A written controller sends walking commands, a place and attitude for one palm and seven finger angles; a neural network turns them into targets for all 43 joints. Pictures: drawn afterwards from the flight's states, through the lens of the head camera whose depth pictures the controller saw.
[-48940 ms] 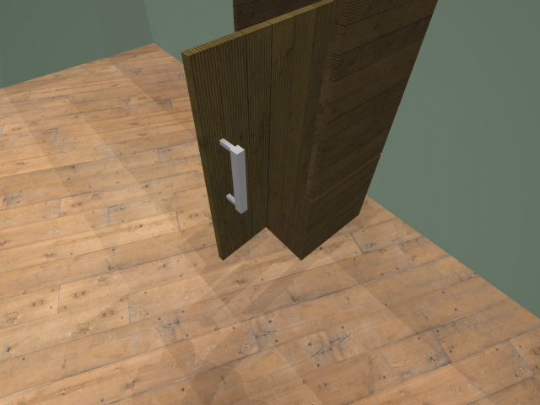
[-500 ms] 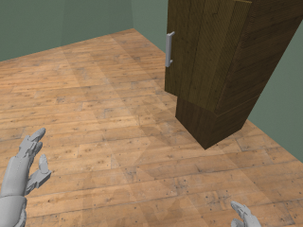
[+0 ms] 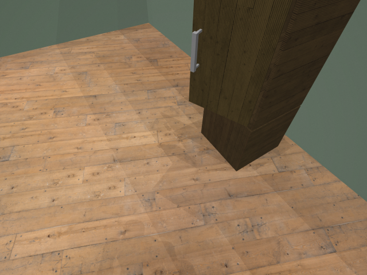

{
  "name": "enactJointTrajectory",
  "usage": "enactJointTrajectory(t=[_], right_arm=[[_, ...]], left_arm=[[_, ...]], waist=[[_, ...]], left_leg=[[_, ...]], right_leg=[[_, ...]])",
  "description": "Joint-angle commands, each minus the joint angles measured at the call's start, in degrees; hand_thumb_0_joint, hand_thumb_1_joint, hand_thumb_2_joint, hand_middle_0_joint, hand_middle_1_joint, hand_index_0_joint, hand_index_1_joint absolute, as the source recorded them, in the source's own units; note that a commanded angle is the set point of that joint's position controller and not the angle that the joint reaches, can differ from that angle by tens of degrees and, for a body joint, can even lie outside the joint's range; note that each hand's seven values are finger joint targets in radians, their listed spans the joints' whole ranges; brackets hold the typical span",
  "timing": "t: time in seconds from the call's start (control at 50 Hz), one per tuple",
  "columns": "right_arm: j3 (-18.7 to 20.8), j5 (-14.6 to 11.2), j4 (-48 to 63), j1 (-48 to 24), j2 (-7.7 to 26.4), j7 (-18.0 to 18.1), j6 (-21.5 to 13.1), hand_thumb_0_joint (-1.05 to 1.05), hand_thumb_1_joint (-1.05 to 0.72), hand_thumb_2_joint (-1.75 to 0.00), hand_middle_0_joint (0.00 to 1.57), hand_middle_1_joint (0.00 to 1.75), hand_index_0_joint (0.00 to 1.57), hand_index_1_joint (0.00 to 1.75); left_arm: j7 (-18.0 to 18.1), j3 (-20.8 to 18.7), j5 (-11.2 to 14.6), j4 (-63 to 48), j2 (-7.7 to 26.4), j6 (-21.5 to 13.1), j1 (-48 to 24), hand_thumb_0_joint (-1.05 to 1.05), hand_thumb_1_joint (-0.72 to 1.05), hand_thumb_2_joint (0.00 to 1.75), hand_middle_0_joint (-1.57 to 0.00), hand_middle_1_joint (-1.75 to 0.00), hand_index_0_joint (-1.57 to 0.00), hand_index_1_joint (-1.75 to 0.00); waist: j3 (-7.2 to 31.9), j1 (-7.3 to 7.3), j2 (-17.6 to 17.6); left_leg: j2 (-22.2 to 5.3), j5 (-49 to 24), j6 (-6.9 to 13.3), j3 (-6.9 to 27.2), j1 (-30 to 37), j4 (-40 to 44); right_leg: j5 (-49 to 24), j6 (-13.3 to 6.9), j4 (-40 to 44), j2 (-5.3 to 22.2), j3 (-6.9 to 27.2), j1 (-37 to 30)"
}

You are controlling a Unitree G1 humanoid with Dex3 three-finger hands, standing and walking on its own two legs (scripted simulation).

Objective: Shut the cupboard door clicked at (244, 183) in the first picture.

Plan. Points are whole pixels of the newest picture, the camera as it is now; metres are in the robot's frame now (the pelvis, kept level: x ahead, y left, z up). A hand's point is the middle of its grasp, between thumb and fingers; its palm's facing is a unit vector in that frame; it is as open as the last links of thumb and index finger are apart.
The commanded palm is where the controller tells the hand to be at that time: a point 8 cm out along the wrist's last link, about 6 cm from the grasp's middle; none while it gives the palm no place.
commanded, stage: let the arm hang, fingers relaxed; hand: left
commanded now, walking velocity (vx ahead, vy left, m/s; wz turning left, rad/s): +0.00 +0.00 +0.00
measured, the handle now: (196, 51) +0.99 +0.00 -0.03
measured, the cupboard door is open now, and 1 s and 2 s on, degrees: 24 24 24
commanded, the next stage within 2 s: look to check the result in 0.52 s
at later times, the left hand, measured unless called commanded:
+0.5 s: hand out of the picture +0.06 +0.19 -0.17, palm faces -0.01 -0.98 -0.22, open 7.3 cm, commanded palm none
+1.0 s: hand out of the picture +0.07 +0.22 -0.16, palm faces +0.00 -0.96 -0.29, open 7.3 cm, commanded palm none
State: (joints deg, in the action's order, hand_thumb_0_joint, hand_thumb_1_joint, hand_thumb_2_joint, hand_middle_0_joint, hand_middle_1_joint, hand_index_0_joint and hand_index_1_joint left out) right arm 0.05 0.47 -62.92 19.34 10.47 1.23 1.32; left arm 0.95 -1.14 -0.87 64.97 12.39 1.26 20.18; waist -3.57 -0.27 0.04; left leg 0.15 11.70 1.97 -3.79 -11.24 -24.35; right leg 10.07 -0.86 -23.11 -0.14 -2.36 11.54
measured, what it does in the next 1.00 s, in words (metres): stands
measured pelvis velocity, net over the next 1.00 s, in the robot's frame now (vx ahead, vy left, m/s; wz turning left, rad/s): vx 0.03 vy -0.01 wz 0.00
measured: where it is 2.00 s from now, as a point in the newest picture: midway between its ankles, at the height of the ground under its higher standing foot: outside the picture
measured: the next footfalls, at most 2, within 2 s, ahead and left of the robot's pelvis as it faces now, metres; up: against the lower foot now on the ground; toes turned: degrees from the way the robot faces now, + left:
right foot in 1.98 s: +0.12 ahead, -0.09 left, +0.00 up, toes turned +26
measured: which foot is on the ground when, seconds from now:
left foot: down 0.00-1.00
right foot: down 0.00-1.00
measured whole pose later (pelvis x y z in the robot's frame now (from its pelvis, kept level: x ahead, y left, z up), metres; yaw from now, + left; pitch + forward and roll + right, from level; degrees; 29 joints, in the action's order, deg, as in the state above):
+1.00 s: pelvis +0.03 -0.01 +0.01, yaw +0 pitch -2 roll +0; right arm 0.2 0.4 -64.2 10.2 15.3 1.0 -0.1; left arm 0.6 -1.0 -0.8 65.3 15.5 -0.4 10.9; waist -2.3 -0.5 0.5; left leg 0.0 11.5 1.1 -3.7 -5.6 -18.6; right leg 10.7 -1.3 -18.9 -0.5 -2.3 6.7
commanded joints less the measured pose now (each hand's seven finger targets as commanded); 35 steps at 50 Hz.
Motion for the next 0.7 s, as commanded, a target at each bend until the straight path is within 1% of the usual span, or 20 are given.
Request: enactJointTrajectory(t=[0.0,0.02,0.04,0.1,0.12,0.14,0.18,0.24,0.28,0.32,0.34,0.42,0.46,0.48,0.5,0.56,0.6,0.64,0.66,0.68], right_arm=[[1.6,0.3,2.5,0.8,7.9,0.7,-1.5,0.0,-0.9,-0.9,0.2,0.3,0.2,0.3],[1.6,0.3,2.3,0.9,8.0,0.7,-1.5,0.0,-0.9,-0.9,0.2,0.3,0.2,0.3],[1.7,0.2,2.3,1.0,7.9,0.7,-1.5,0.0,-0.9,-0.9,0.2,0.3,0.2,0.3],[1.7,0.4,1.9,0.8,7.6,0.6,-1.5,0.0,-0.9,-0.9,0.2,0.3,0.2,0.3],[1.8,0.4,1.8,0.7,7.7,0.6,-1.6,0.0,-0.9,-0.9,0.2,0.3,0.2,0.3],[1.8,0.3,1.9,0.6,7.8,0.5,-1.6,0.0,-0.9,-0.9,0.2,0.3,0.2,0.3],[1.7,0.4,1.8,-0.1,7.5,0.5,-1.8,0.0,-0.9,-0.9,0.2,0.3,0.2,0.3],[1.7,0.3,1.8,-0.9,7.9,0.5,-2.0,0.0,-0.9,-0.9,0.2,0.3,0.2,0.3],[1.6,0.4,1.6,-1.8,7.7,0.5,-2.0,0.0,-0.9,-0.9,0.2,0.3,0.2,0.3],[1.6,0.4,1.7,-2.3,8.1,0.5,-2.0,0.0,-0.9,-0.9,0.2,0.3,0.2,0.3],[1.7,0.2,1.8,-2.2,8.6,0.4,-2.1,0.0,-0.9,-0.9,0.2,0.3,0.2,0.3],[1.7,0.4,1.7,-3.6,9.0,0.4,-2.2,0.0,-0.9,-0.9,0.2,0.3,0.2,0.3],[1.7,0.3,1.8,-3.9,9.6,0.4,-2.3,0.0,-0.9,-0.9,0.2,0.3,0.2,0.3],[1.7,0.4,1.7,-4.3,9.9,0.4,-2.4,0.0,-0.9,-0.9,0.2,0.3,0.2,0.3],[1.7,0.3,1.8,-4.4,10.1,0.5,-2.5,0.0,-0.9,-0.9,0.2,0.3,0.2,0.3],[1.7,0.3,1.8,-5.0,10.7,0.5,-2.5,0.0,-0.9,-0.9,0.2,0.3,0.2,0.3],[1.7,0.2,1.8,-5.4,11.2,0.5,-2.6,0.0,-0.9,-0.9,0.2,0.3,0.2,0.3],[1.8,0.1,1.9,-5.9,11.9,0.5,-2.6,0.0,-0.9,-0.9,0.2,0.3,0.2,0.3],[1.8,0.2,1.8,-6.0,12.0,0.6,-2.6,0.0,-0.9,-0.9,0.2,0.3,0.2,0.3],[1.7,0.2,1.6,-6.2,12.2,0.5,-2.6,0.0,-0.9,-0.9,0.2,0.3,0.2,0.3]], left_arm=[[0.5,-0.9,0.0,-2.4,5.7,-1.7,-0.4,0.0,0.9,0.9,-0.2,-0.3,-0.2,-0.3],[0.6,-0.9,0.0,-2.1,5.8,-1.7,-0.5,0.0,0.9,0.9,-0.2,-0.3,-0.2,-0.3],[0.6,-1.0,-0.1,-2.2,6.0,-1.7,-0.1,0.0,0.9,0.9,-0.2,-0.3,-0.2,-0.3],[0.6,-1.0,-0.1,-2.0,5.9,-1.7,-0.8,0.0,0.9,0.9,-0.2,-0.3,-0.2,-0.3],[0.7,-1.0,-0.1,-2.1,6.0,-1.8,-1.2,0.0,0.9,0.9,-0.2,-0.3,-0.2,-0.3],[0.7,-1.1,-0.1,-2.3,6.2,-1.9,-1.0,0.0,0.9,0.9,-0.2,-0.3,-0.2,-0.3],[0.7,-1.0,-0.1,-2.3,6.1,-2.0,-1.8,0.0,0.9,0.9,-0.2,-0.3,-0.2,-0.3],[0.8,-1.1,-0.1,-2.6,6.5,-2.1,-2.3,0.0,0.9,0.9,-0.2,-0.3,-0.2,-0.3],[0.7,-1.1,-0.1,-2.5,6.4,-2.1,-3.1,0.0,0.9,0.9,-0.2,-0.3,-0.2,-0.3],[0.7,-1.1,-0.1,-2.7,6.8,-2.2,-3.8,0.0,0.9,0.9,-0.2,-0.3,-0.2,-0.3],[0.7,-1.2,-0.1,-3.0,7.4,-2.3,-3.9,0.0,0.9,0.9,-0.2,-0.3,-0.2,-0.3],[0.5,-1.2,0.0,-3.0,7.7,-2.3,-5.2,0.0,0.9,0.9,-0.2,-0.3,-0.2,-0.3],[0.5,-1.3,0.0,-3.2,8.2,-2.4,-5.8,0.0,0.9,0.9,-0.2,-0.3,-0.2,-0.3],[0.5,-1.3,0.0,-3.2,8.3,-2.5,-5.7,0.0,0.9,0.9,-0.2,-0.3,-0.2,-0.3],[0.5,-1.4,0.0,-3.2,8.5,-2.5,-6.0,0.0,0.9,0.9,-0.2,-0.3,-0.2,-0.3],[0.4,-1.4,0.1,-3.1,9.0,-2.6,-6.6,0.0,0.9,0.9,-0.2,-0.3,-0.2,-0.3],[0.4,-1.5,0.1,-2.9,9.5,-2.7,-6.9,0.0,0.9,0.9,-0.2,-0.3,-0.2,-0.3],[0.4,-1.4,0.1,-2.9,10.1,-2.8,-6.7,0.0,0.9,0.9,-0.2,-0.3,-0.2,-0.3],[0.4,-1.4,0.1,-2.8,10.2,-2.8,-7.3,0.0,0.9,0.9,-0.2,-0.3,-0.2,-0.3],[0.4,-1.4,0.2,-2.7,10.4,-2.8,-7.5,0.0,0.9,0.9,-0.2,-0.3,-0.2,-0.3]], waist=[[-0.9,0.0,-0.4],[-1.7,-0.04,-0.6],[-1.1,0.08,-0.6],[-2.1,-0.04,-1.8],[-1.5,-0.17,-1.6],[-0.9,0.01,-1.2],[-1.2,-0.17,-0.7],[-0.6,0.04,-0.1],[-1.6,0.0,0.1],[-1.3,-0.03,0.3],[-0.4,-0.04,0.3],[-0.7,-0.03,0.8],[0.0,-0.12,0.7],[0.8,0.01,1.3],[1.5,-0.02,1.3],[1.4,-0.11,0.7],[2.6,-0.01,0.6],[3.0,0.0,0.3],[3.0,-0.21,0.4],[2.8,-0.11,0.6]], left_leg=[[-6.4,8.2,1.1,8.2,-3.0,8.4],[-6.4,8.6,1.0,8.1,-3.2,8.5],[-6.2,8.1,1.1,7.9,-2.8,8.1],[-6.0,7.7,1.1,7.7,-2.6,8.1],[-6.2,7.0,1.1,7.7,-2.2,8.2],[-6.0,6.4,1.1,7.5,-2.1,7.7],[-6.0,4.8,0.9,7.4,-1.7,8.0],[-6.3,2.3,0.7,7.4,-1.0,7.9],[-6.2,2.4,0.5,7.2,-1.2,8.3],[-6.2,2.1,0.4,7.2,-0.8,8.4],[-6.3,0.8,0.4,7.3,-0.5,8.2],[-6.3,0.0,0.2,7.2,-0.1,8.6],[-6.5,-1.1,0.2,7.2,0.4,8.5],[-6.5,-2.0,0.2,7.3,1.0,8.4],[-6.6,-3.0,0.2,7.2,1.4,8.4],[-6.8,-4.0,0.2,7.2,2.1,8.5],[-7.0,-6.4,0.2,7.2,2.9,8.2],[-7.0,-7.4,0.2,7.1,3.9,7.8],[-7.1,-7.7,0.2,7.1,4.0,8.0],[-7.2,-7.6,0.1,7.0,4.0,8.1]], right_leg=[[5.9,-2.1,5.4,4.8,7.0,0.7],[6.3,-2.1,5.4,4.7,7.0,1.3],[6.3,-2.2,5.6,4.7,7.1,1.1],[7.3,-2.0,5.8,5.0,7.3,2.3],[6.5,-2.1,5.7,5.1,7.4,2.0],[6.1,-2.1,5.7,5.0,7.4,1.6],[4.5,-2.0,5.5,5.1,7.5,1.6],[1.9,-1.9,5.1,5.1,7.1,0.6],[2.1,-1.8,5.5,5.4,7.2,0.9],[1.8,-1.7,5.6,5.4,7.2,0.6],[0.8,-1.8,5.6,5.3,7.3,-0.1],[0.1,-1.7,6.0,5.6,7.3,-0.6],[-0.8,-1.7,5.9,5.6,7.2,-1.2],[-1.6,-1.8,5.8,5.7,7.2,-1.6],[-2.5,-1.8,5.9,5.8,7.2,-2.3],[-3.1,-1.8,6.0,5.9,6.9,-2.3],[-5.5,-1.9,5.7,6.0,6.9,-3.5],[-6.7,-1.9,6.0,6.1,6.9,-3.4],[-7.1,-2.0,6.0,6.3,7.0,-3.8],[-7.2,-2.0,6.0,6.3,6.9,-3.8]])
